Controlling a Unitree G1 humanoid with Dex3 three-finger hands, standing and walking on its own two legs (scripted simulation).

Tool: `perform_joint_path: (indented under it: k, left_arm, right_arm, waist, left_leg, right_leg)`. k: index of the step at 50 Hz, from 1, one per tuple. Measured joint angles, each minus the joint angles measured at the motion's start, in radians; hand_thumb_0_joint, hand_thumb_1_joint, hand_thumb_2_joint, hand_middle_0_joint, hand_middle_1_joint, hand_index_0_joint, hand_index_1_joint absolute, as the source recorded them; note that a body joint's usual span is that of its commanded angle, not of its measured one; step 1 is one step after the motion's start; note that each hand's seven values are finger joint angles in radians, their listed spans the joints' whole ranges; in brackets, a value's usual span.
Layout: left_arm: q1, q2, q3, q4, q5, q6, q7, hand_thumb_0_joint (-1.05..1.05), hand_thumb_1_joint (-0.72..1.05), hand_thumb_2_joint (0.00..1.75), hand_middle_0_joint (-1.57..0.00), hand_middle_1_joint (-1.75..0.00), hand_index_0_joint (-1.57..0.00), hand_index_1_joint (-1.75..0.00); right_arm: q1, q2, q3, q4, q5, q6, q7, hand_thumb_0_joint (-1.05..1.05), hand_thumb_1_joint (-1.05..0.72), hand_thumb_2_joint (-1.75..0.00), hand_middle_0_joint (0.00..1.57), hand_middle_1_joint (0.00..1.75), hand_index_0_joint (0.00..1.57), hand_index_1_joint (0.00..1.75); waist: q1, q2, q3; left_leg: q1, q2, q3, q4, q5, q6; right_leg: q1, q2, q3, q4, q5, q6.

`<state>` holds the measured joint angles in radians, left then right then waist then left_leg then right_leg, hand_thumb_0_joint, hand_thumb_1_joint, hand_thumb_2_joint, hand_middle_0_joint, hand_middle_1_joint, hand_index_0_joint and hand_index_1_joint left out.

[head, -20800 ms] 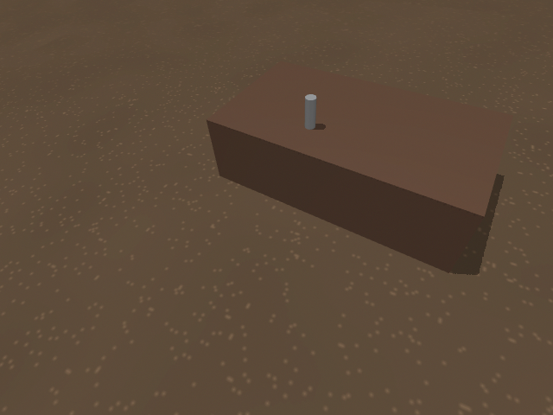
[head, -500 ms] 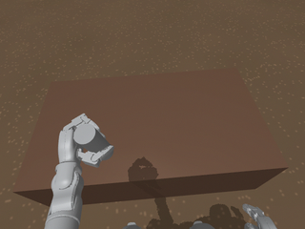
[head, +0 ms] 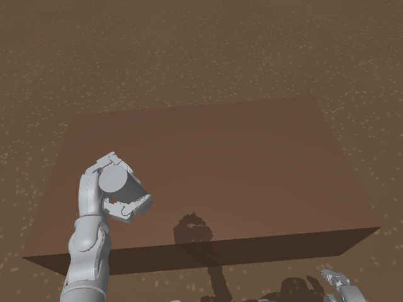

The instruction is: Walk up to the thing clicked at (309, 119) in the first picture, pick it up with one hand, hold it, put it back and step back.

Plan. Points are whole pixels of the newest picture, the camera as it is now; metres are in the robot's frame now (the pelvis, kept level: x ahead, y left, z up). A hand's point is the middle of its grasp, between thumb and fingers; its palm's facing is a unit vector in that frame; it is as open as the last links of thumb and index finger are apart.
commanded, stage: hold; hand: left
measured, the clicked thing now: (128, 192) +0.33 +0.16 +0.05
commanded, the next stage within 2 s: none
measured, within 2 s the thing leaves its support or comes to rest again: neither
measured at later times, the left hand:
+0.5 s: hand (127, 186) +0.34 +0.16 +0.06, palm faces +0.06 -1.00 -0.02, open 8.3 cm
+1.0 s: hand (127, 186) +0.34 +0.16 +0.06, palm faces +0.06 -1.00 -0.02, open 8.3 cm
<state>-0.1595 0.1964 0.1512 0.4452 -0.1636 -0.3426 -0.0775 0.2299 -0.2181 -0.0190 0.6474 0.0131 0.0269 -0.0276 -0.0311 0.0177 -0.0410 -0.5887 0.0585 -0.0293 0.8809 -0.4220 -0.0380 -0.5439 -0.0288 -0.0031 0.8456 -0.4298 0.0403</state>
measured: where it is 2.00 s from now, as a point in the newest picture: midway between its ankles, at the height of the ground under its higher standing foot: outside the picture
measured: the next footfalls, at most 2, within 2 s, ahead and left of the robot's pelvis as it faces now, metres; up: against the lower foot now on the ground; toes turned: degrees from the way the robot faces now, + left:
none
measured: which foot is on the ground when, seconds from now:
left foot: down 0.00-1.00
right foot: down 0.00-1.00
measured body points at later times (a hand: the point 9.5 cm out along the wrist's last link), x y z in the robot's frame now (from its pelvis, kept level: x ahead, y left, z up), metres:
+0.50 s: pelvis +0.00 +0.00 +0.00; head +0.04 +0.00 +0.45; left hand +0.33 +0.22 +0.06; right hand +0.13 -0.25 -0.11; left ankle +0.01 +0.14 -0.70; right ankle +0.00 -0.15 -0.70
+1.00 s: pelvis +0.00 +0.00 +0.00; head +0.04 +0.00 +0.45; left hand +0.33 +0.22 +0.06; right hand +0.13 -0.25 -0.11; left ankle +0.01 +0.14 -0.70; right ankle +0.00 -0.15 -0.70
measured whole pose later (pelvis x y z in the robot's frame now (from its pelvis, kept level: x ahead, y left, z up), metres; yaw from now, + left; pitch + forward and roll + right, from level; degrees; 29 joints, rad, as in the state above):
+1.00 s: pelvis +0.00 +0.00 +0.00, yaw +0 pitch +6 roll -1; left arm -0.16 0.19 0.15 0.46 -0.16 -0.35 -0.09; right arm 0.22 -0.21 -0.02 0.66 0.01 0.02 -0.03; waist -0.03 0.02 -0.03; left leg -0.55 0.06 -0.03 0.84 -0.40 -0.04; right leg -0.51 -0.03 0.00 0.81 -0.41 0.04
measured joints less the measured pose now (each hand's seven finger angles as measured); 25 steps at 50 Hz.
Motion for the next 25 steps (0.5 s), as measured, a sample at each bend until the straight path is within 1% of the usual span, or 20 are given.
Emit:
perform_joint_path:
  k: [6,16,25]
  left_arm:
    - [-0.005,0.001,-0.005,0.003,0.003,0.003,-0.002,-0.07,-0.42,1.07,-0.87,-1.32,-0.99,-1.36]
    - [-0.003,0.001,0.005,0.017,-0.007,-0.002,-0.010,-0.07,-0.42,1.07,-0.86,-1.32,-0.99,-1.36]
    - [0.012,-0.006,-0.007,0.004,-0.003,-0.005,-0.011,-0.07,-0.42,1.07,-0.86,-1.32,-0.99,-1.36]
  right_arm:
    - [-0.003,0.002,0.000,0.001,0.000,-0.002,-0.002,0.01,-0.92,-0.89,0.21,0.30,0.20,0.30]
    - [0.002,0.001,-0.001,0.002,0.000,-0.005,0.003,0.01,-0.92,-0.90,0.21,0.30,0.20,0.30]
    - [0.003,-0.001,-0.001,0.009,0.000,-0.006,0.002,0.01,-0.92,-0.90,0.21,0.30,0.20,0.30]
  waist:
    - [0.000,-0.001,0.003]
    - [0.001,0.000,0.005]
    - [0.003,0.000,0.005]
  left_leg:
    - [0.017,0.000,0.002,-0.014,0.005,0.000]
    - [0.029,-0.001,0.004,-0.026,0.009,0.000]
    - [0.038,-0.002,0.004,-0.033,0.011,0.000]
  right_leg:
    - [0.016,-0.001,0.001,-0.014,0.006,0.000]
    - [0.027,-0.001,0.003,-0.024,0.009,0.000]
    - [0.035,-0.002,0.002,-0.030,0.010,0.000]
